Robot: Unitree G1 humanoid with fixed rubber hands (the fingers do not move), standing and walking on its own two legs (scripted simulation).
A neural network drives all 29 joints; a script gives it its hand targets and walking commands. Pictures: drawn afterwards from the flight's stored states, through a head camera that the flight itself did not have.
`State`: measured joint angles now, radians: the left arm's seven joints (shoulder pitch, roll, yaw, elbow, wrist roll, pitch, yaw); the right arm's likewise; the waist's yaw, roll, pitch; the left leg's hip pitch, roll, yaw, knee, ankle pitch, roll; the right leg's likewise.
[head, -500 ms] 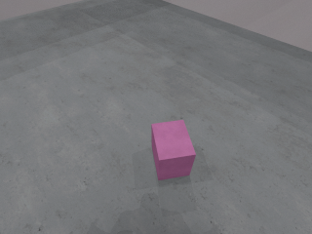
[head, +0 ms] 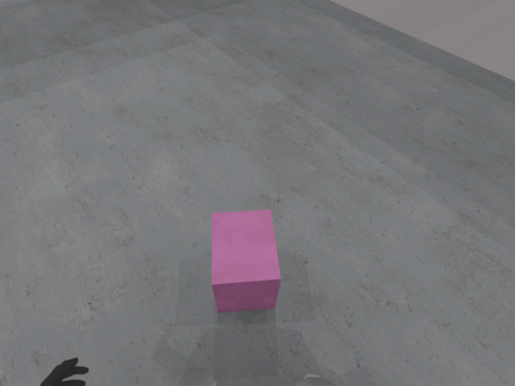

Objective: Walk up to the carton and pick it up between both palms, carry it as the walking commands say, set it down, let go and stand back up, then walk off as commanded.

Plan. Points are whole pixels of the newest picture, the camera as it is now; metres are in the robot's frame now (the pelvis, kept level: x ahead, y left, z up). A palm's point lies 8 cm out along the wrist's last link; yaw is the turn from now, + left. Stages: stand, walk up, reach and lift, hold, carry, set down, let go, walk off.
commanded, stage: walk up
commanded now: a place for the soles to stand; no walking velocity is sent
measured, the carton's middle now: (244, 261) +0.61 +0.06 -0.60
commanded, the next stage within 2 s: none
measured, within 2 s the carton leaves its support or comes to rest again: neither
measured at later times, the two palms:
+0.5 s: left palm out of the picture +0.05 +0.27 -0.06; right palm (477, 355) +0.21 -0.35 -0.09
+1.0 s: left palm out of the picture +0.01 +0.30 -0.08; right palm out of the picture +0.16 -0.30 -0.07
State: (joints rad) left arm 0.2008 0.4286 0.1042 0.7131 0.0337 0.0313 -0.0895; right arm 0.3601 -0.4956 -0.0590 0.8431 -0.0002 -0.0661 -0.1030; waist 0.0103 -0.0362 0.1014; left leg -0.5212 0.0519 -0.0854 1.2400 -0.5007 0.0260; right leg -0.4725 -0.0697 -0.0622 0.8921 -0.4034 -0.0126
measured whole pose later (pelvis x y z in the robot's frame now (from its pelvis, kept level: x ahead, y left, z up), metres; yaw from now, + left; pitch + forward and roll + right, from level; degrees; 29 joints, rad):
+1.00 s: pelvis +0.03 -0.01 +0.04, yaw +11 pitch -2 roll -1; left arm 0.19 0.38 0.01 1.06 0.01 -0.02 -0.03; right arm 0.15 -0.37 0.00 1.06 -0.02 -0.03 0.01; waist 0.02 0.00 0.03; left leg -0.22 0.01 0.02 0.50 -0.26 0.01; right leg -0.18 -0.03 -0.13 0.48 -0.27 -0.01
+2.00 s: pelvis +0.08 -0.01 +0.04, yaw +6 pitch -2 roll +2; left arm 0.21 0.40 0.03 1.05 0.04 -0.01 -0.04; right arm 0.21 -0.40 -0.08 1.01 -0.04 -0.04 0.02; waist -0.01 -0.01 0.04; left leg -0.10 -0.01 0.09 0.49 -0.35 0.01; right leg -0.23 -0.04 -0.03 0.64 -0.43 -0.03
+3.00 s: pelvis +0.14 -0.01 +0.04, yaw +2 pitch -2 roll +0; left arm 0.06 0.37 0.00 1.03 0.00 -0.01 -0.01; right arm 0.05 -0.37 -0.03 1.05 -0.01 0.00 0.01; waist -0.01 0.01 0.07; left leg -0.23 0.01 0.02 0.47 -0.21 -0.01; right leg -0.16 0.00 0.04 0.48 -0.29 0.01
